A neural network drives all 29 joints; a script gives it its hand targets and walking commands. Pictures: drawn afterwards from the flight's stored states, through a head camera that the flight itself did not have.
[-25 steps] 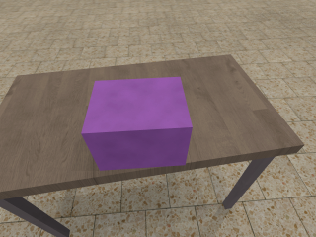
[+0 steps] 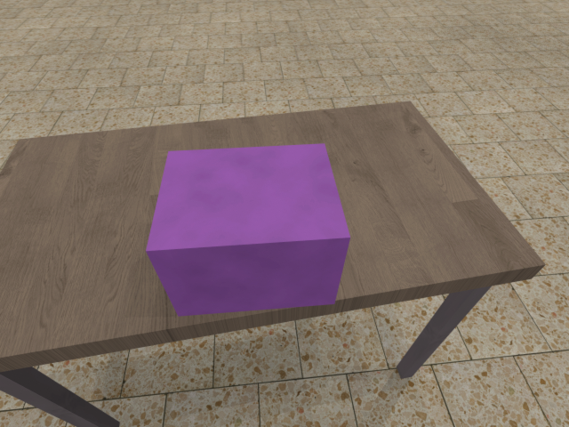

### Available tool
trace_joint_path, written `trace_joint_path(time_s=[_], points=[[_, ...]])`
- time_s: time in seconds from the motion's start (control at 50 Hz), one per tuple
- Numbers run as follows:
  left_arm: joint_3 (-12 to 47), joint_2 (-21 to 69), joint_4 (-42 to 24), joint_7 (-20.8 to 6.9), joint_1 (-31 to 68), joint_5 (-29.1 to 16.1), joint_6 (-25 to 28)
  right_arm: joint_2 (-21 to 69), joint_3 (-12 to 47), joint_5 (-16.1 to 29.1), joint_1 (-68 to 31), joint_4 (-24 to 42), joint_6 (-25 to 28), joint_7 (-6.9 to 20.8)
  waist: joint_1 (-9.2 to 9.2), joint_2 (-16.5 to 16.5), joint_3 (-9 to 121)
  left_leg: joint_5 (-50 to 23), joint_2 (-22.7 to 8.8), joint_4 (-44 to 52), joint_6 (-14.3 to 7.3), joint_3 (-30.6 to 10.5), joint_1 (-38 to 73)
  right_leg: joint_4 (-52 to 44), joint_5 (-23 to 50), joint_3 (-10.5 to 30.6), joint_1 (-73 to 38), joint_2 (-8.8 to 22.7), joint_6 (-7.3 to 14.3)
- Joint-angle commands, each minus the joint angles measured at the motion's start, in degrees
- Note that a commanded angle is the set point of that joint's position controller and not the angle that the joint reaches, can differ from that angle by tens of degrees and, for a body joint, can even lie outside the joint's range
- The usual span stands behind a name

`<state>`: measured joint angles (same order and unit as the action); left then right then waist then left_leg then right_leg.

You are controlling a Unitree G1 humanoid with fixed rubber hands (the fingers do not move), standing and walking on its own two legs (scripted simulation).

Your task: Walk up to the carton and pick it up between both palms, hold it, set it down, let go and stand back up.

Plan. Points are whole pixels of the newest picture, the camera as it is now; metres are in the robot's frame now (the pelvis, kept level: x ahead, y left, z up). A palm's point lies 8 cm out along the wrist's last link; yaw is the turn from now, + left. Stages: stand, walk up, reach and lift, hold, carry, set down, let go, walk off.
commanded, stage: stand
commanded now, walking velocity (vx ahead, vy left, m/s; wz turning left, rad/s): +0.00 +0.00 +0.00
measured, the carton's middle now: (252, 228) +0.42 +0.05 +0.04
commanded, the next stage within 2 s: none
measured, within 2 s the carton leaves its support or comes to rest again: neither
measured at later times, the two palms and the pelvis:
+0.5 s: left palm out of the picture +0.04 +0.24 -0.13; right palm out of the picture -0.02 -0.25 -0.14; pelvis +0.00 +0.00 +0.00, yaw +0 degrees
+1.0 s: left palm out of the picture +0.02 +0.23 -0.14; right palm out of the picture -0.04 -0.22 -0.14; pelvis +0.01 +0.01 +0.00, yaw -1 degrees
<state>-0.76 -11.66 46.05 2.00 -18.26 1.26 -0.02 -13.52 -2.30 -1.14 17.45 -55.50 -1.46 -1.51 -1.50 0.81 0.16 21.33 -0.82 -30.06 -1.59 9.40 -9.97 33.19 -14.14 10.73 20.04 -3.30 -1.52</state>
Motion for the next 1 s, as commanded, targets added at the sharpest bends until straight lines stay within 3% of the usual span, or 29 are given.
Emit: trace_joint_path(time_s=[0.0,0.1,0.14,0.2,0.3,0.42,0.56,0.64,0.74,0.78,0.86,0.92,0.98], points=[[-0.95,-5.16,-0.42,0.62,-3.6,-0.05,0.11,-7.05,-1.48,0.13,3.11,0.36,0.0,-0.4,0.24,-0.71,-0.44,-13.16,-7.08,6.69,-3.61,-5.87,0.45,-1.13,19.81,-0.73,-0.99,3.31,2.39],[-1.13,-6.68,1.85,0.72,-3.04,0.21,-0.16,-5.84,-1.27,0.18,4.47,-0.62,-0.68,-0.24,-0.54,3.17,-1.89,-5.75,-3.46,4.16,-2.07,-4.55,2.03,-5.16,17.99,4.41,1.94,5.31,3.78],[-1.44,-6.68,1.41,0.77,-1.43,0.07,0.12,-5.83,-1.43,-0.2,5.42,-1.52,-0.47,-0.44,-0.8,-1.14,-1.58,-11.79,-5.9,5.68,-3.26,-6.38,4.33,-1.75,18.42,1.85,2.73,3.54,3.53],[-1.17,-5.06,2.48,0.92,-2.0,-0.28,-0.07,-6.8,-1.62,-0.28,3.83,-1.53,-0.18,-0.7,0.03,-1.69,-0.95,-17.67,-9.5,6.51,-5.17,-7.27,2.16,0.57,15.52,-2.3,-0.48,2.52,2.68],[-1.3,-5.59,4.0,0.81,-1.92,0.03,-0.36,-5.76,-1.65,-0.28,3.76,-2.21,-0.78,-0.87,0.16,-0.73,-3.05,-9.4,-6.18,5.28,-3.7,-5.18,0.23,-0.8,20.23,0.06,-1.03,3.67,3.61],[-1.35,-6.27,5.06,0.89,-0.37,0.12,-0.34,-4.32,-1.49,-0.19,5.86,-3.3,-1.09,-0.67,-0.5,2.38,-3.38,-3.62,-4.38,4.99,-3.23,-5.89,2.14,-4.76,14.1,4.45,1.94,4.79,4.16],[-0.67,-3.56,7.65,0.72,-0.71,-0.11,-0.6,-4.83,-1.04,-0.22,4.99,-4.2,-0.1,-0.94,0.4,-0.65,-2.77,-7.81,-8.46,9.18,-4.1,-7.48,0.12,-2.09,14.63,-1.44,-2.4,2.73,2.67],[-0.15,-2.75,9.43,0.69,-1.29,-0.18,-0.93,-3.65,-0.57,-0.1,5.37,-4.73,-0.41,-1.04,0.55,-1.21,-4.99,-4.29,-6.48,8.76,-2.58,-5.69,-0.1,-3.66,15.19,0.27,-1.3,3.58,2.76],[-0.43,-5.09,10.9,0.75,0.0,-0.09,-0.59,-2.3,-0.18,0.06,7.98,-6.09,-0.47,-0.87,-0.55,2.4,-3.44,-4.53,-3.93,5.74,-1.43,-4.65,4.12,-7.28,14.02,3.98,1.14,5.44,3.9],[0.04,-3.44,11.66,0.82,0.05,-0.38,-0.42,-2.52,-0.15,0.08,7.84,-6.28,-0.44,-0.86,-0.72,1.57,-4.35,-4.55,-4.01,6.38,-1.26,-5.15,4.25,-7.8,12.88,3.93,1.33,4.96,3.68],[0.21,-2.55,12.36,0.77,0.71,-0.55,-0.49,-2.57,0.2,-0.04,7.6,-6.55,0.27,-1.08,0.02,-1.66,-3.44,-6.76,-6.64,8.92,-2.07,-6.18,2.93,-4.78,13.87,-0.06,-0.6,3.26,2.74],[0.48,-0.99,13.61,0.9,0.03,-0.43,-0.91,-2.34,0.46,-0.24,6.78,-6.41,0.58,-1.38,0.76,-2.32,-4.81,-12.29,-9.32,10.07,-3.24,-7.44,1.99,-3.23,14.49,-2.35,-1.32,2.83,2.1],[0.51,-1.15,14.7,0.79,-1.01,-0.44,-0.75,-3.1,-0.07,0.07,7.44,-6.85,0.41,-1.48,0.54,-0.07,-4.28,-7.91,-6.43,7.92,-2.08,-4.92,2.74,-4.67,17.3,-0.67,-2.01,3.69,2.4]])
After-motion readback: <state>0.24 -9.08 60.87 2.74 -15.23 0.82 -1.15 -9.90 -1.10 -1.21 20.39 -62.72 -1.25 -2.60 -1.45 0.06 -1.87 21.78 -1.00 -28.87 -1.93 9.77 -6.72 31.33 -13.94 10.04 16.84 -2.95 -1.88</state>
